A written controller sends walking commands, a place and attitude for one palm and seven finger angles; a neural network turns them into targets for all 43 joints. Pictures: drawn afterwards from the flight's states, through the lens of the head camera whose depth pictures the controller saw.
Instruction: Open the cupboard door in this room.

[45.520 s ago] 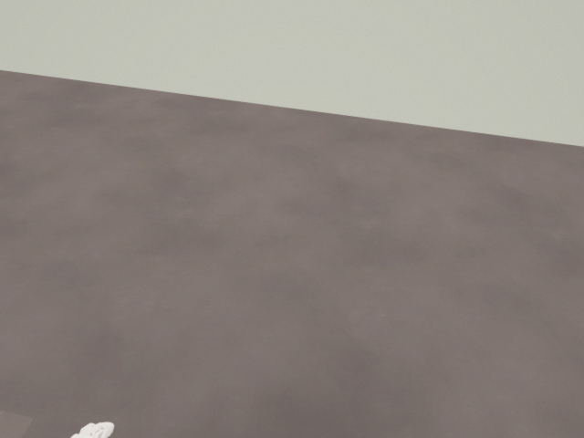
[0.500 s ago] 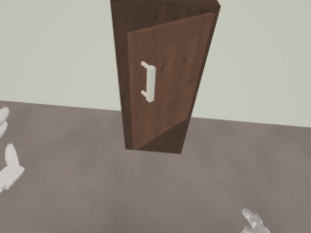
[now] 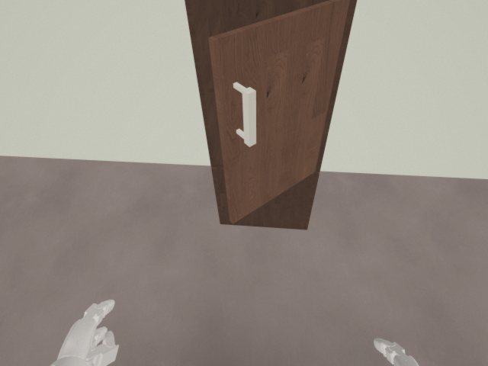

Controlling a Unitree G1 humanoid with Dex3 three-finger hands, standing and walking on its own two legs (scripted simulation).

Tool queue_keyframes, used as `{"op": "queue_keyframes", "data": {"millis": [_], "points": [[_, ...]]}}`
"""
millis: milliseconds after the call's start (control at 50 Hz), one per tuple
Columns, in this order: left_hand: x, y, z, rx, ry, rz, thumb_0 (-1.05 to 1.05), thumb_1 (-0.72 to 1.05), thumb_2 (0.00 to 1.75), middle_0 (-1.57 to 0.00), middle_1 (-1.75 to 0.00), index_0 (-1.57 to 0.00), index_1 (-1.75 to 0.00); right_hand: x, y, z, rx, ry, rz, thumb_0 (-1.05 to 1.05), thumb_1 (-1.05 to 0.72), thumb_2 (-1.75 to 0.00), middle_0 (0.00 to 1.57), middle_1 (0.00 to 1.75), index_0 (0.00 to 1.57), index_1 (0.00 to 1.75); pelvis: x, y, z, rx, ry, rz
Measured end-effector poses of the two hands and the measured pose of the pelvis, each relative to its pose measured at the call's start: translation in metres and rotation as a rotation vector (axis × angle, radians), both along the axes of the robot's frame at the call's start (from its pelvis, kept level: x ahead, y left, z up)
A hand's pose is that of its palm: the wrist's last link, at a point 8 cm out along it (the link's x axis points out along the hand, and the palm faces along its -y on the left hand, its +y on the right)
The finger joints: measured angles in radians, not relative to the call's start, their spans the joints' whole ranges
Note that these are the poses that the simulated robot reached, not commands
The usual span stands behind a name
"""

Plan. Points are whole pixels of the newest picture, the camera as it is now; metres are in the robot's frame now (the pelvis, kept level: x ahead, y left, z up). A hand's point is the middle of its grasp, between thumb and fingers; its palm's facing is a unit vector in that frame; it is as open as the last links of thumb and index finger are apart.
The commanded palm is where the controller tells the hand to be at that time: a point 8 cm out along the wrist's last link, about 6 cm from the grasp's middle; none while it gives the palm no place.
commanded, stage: let the arm hang, fingers relaxed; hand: left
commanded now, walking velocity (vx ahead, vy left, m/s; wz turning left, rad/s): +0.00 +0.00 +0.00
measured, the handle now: (244, 114) +0.62 +0.03 +0.09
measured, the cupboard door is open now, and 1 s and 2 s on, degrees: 43 43 43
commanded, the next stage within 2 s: look to check the result in 0.92 s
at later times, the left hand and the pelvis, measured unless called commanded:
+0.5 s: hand out of the picture -0.02 +0.20 -0.15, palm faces +0.03 -0.95 -0.31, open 7.4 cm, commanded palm none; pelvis +0.01 -0.02 +0.01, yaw +1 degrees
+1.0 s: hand out of the picture +0.11 +0.18 -0.14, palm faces -0.01 -0.96 -0.29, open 7.4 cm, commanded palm none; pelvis +0.03 -0.04 +0.02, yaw +0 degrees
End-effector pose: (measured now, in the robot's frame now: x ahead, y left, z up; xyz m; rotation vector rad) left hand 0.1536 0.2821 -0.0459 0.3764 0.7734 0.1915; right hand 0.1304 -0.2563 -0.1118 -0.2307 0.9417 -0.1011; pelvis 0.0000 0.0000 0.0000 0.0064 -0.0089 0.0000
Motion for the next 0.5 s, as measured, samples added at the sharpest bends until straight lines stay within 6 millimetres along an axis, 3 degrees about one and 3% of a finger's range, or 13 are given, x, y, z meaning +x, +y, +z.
{"op": "queue_keyframes", "data": {"millis": [60, 120, 200, 260, 320, 380, 500], "points": [[-0.053, -0.031, -0.056, -0.116, 0.274, 0.016, 0.01, 0.91, 0.90, -0.20, -0.30, -0.20, -0.30, -0.031, -0.013, -0.003, -0.027, 0.111, -0.038, 0.01, -0.91, -0.90, 0.21, 0.30, 0.20, 0.30, -0.001, -0.003, 0.002, -0.006, -0.011, 0.000], [-0.105, -0.060, -0.086, -0.213, 0.473, 0.041, 0.01, 0.91, 0.89, -0.20, -0.30, -0.20, -0.30, -0.067, -0.022, -0.004, -0.062, 0.243, -0.070, 0.01, -0.91, -0.90, 0.21, 0.30, 0.20, 0.30, -0.001, -0.006, 0.005, -0.012, -0.015, 0.002], [-0.161, -0.071, -0.096, -0.259, 0.637, 0.126, 0.02, 0.93, 0.89, -0.20, -0.30, -0.20, -0.30, -0.110, -0.028, -0.003, -0.087, 0.408, -0.099, 0.01, -0.91, -0.90, 0.20, 0.30, 0.20, 0.30, 0.001, -0.009, 0.009, -0.015, -0.012, 0.009], [-0.189, -0.067, -0.093, -0.253, 0.705, 0.184, 0.01, 0.93, 0.89, -0.20, -0.30, -0.20, -0.30, -0.133, -0.026, -0.005, -0.082, 0.493, -0.110, 0.01, -0.91, -0.90, 0.20, 0.30, 0.20, 0.30, 0.003, -0.012, 0.010, -0.016, -0.011, 0.016], [-0.205, -0.059, -0.087, -0.221, 0.741, 0.227, 0.01, 0.92, 0.89, -0.20, -0.30, -0.20, -0.30, -0.143, -0.020, -0.009, -0.060, 0.536, -0.115, 0.01, -0.91, -0.90, 0.20, 0.30, 0.20, 0.30, 0.004, -0.014, 0.011, -0.015, -0.012, 0.021], [-0.208, -0.049, -0.080, -0.181, 0.747, 0.248, 0.01, 0.92, 0.89, -0.20, -0.30, -0.20, -0.30, -0.144, -0.013, -0.015, -0.028, 0.541, -0.114, 0.01, -0.91, -0.90, 0.20, 0.30, 0.20, 0.30, 0.006, -0.016, 0.012, -0.014, -0.014, 0.021], [-0.180, -0.035, -0.071, -0.116, 0.674, 0.248, 0.01, 0.91, 0.90, -0.20, -0.30, -0.20, -0.30, -0.123, -0.001, -0.026, 0.032, 0.486, -0.099, 0.00, -0.91, -0.90, 0.20, 0.30, 0.20, 0.30, 0.009, -0.020, 0.012, -0.010, -0.020, 0.019]]}}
